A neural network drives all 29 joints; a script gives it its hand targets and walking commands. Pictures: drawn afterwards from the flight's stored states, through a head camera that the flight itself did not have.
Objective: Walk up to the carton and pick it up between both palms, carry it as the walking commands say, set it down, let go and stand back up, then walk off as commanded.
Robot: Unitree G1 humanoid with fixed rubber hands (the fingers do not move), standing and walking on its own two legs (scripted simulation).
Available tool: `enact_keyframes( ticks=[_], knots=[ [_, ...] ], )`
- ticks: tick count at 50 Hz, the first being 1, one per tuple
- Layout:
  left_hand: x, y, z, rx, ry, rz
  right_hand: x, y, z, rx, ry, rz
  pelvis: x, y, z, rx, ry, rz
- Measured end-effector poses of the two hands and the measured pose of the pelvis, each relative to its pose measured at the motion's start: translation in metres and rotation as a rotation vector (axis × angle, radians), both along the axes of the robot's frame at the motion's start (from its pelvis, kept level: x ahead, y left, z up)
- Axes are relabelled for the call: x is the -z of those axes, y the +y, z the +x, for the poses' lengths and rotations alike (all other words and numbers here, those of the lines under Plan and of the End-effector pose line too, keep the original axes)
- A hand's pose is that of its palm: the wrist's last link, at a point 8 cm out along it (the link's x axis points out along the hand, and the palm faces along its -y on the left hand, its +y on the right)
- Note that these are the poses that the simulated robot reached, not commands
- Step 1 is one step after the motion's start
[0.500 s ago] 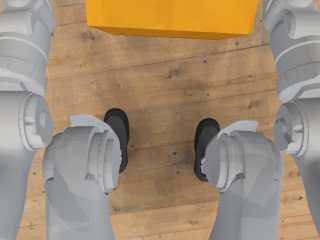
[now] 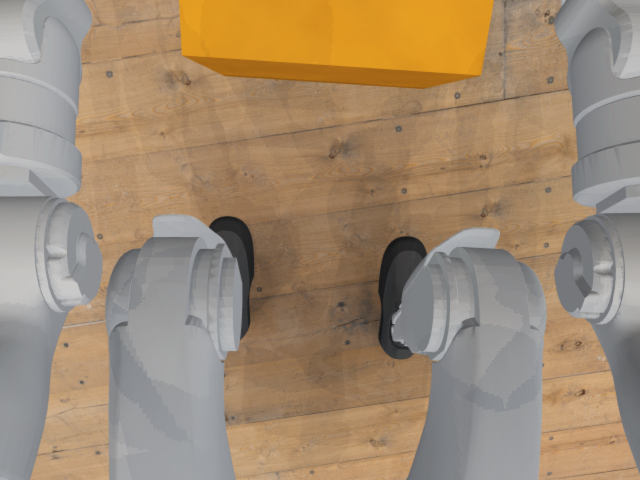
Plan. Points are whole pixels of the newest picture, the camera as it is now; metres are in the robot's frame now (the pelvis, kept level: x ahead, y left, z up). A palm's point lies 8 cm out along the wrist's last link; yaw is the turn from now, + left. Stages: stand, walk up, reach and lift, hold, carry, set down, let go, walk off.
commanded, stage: set down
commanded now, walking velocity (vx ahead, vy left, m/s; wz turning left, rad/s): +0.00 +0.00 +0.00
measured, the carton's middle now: out of the picture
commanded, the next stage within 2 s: let go in 1.18 s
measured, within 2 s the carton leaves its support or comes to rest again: neither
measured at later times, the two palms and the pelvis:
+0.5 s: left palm out of the picture +0.55 +0.26 -0.02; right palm out of the picture +0.58 -0.20 +0.00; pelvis -0.01 +0.01 +0.10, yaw +0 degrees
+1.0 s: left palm out of the picture +0.55 +0.28 +0.14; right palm out of the picture +0.57 -0.20 +0.14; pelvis -0.01 +0.01 +0.23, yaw +1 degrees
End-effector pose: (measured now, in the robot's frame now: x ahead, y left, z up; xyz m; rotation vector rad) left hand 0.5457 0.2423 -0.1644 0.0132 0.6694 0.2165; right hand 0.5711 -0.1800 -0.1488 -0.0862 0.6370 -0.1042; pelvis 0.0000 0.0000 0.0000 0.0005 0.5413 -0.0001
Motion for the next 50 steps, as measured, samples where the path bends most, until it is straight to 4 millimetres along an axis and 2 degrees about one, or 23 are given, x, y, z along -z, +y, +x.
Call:
enact_keyframes(
  ticks=[5, 9, 16, 20, 26, 32, 45, 50],
  knots=[
    [-0.037, 0.018, -0.004, -0.015, -0.012, 0.027, -0.036, 0.003, 0.005, 0.008, -0.016, -0.013, -0.021, 0.000, -0.002, -0.008, -0.018, -0.006],
    [-0.063, 0.029, -0.002, -0.005, -0.016, 0.038, -0.056, 0.000, 0.006, 0.025, -0.008, -0.015, -0.037, 0.003, -0.005, -0.015, -0.018, -0.015],
    [-0.099, 0.019, 0.009, 0.038, -0.040, 0.003, -0.087, -0.004, -0.001, 0.029, -0.001, -0.017, -0.063, 0.010, -0.009, -0.024, -0.019, -0.030],
    [-0.119, 0.013, 0.011, 0.043, -0.034, 0.002, -0.113, -0.010, -0.001, 0.032, -0.012, -0.020, -0.080, 0.013, -0.010, -0.023, -0.023, -0.034],
    [-0.153, 0.020, 0.009, 0.028, -0.027, 0.021, -0.155, -0.016, 0.006, 0.025, -0.028, -0.016, -0.108, 0.013, -0.010, -0.020, -0.027, -0.027],
    [-0.193, 0.027, 0.008, 0.026, -0.028, 0.023, -0.193, -0.011, 0.009, 0.007, -0.025, -0.003, -0.139, 0.009, -0.008, -0.022, -0.036, -0.021],
    [-0.277, 0.032, 0.004, 0.041, -0.031, 0.023, -0.263, -0.013, 0.000, 0.016, -0.015, -0.003, -0.210, 0.007, -0.007, -0.030, -0.060, -0.017],
    [-0.301, 0.034, 0.004, 0.035, -0.015, 0.018, -0.293, -0.017, 0.001, 0.017, -0.012, -0.007, -0.234, 0.009, -0.007, -0.028, -0.071, -0.013]
  ],
)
